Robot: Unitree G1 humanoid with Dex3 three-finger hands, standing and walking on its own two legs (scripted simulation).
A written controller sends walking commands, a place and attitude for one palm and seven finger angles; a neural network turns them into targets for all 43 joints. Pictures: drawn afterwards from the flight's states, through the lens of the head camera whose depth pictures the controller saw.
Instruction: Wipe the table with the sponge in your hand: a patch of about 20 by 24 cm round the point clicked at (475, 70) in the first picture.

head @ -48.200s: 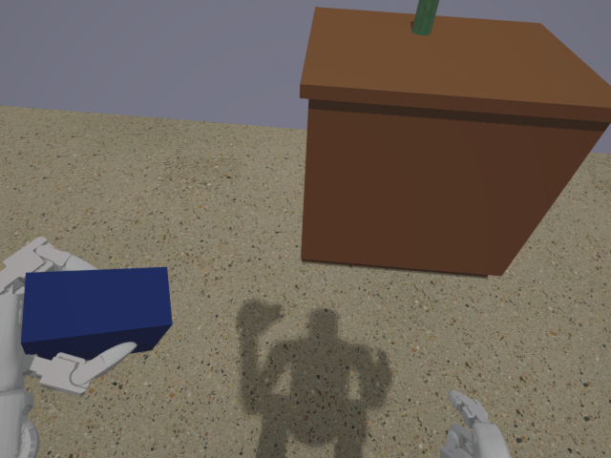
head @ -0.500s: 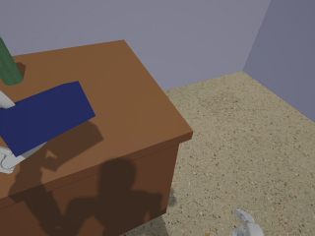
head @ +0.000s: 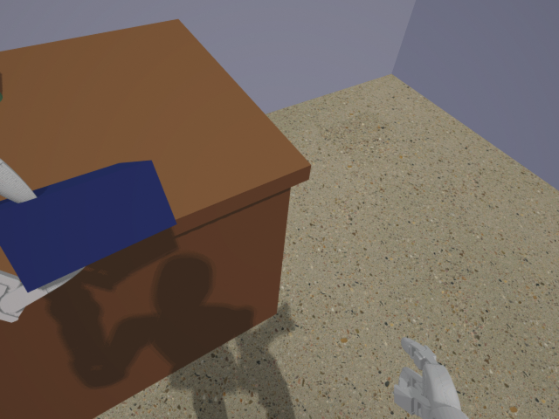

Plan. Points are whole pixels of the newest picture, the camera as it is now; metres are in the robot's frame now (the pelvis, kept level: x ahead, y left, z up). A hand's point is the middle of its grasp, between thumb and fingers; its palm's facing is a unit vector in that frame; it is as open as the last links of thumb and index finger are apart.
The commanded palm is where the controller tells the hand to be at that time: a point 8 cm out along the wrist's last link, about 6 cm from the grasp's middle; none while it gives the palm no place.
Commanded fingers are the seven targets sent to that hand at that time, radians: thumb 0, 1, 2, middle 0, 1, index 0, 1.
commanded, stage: stop stepping back and stand still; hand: left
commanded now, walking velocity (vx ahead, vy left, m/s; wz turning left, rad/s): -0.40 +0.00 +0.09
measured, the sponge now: (104, 205) +0.26 +0.19 +0.23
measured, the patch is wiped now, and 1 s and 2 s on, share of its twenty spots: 1.00 1.00 1.00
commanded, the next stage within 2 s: stand and wait in 0.80 s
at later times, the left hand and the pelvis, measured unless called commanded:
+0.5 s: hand out of the picture +0.04 +0.23 +0.25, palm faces +0.58 -0.75 -0.32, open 9.3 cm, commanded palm -0.02 +0.26 +0.27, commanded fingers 0.00 0.10 1.30 -1.20 -1.60 -1.20 -1.60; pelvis -0.16 -0.03 -0.01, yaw +5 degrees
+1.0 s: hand out of the picture +0.04 +0.20 +0.27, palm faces +0.58 -0.73 -0.36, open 9.3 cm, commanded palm -0.01 +0.25 +0.27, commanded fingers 0.00 0.10 1.30 -1.20 -1.60 -1.20 -1.60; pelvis -0.15 -0.04 -0.02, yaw +4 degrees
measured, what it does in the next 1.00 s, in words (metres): walks backwards: right foot, then left foot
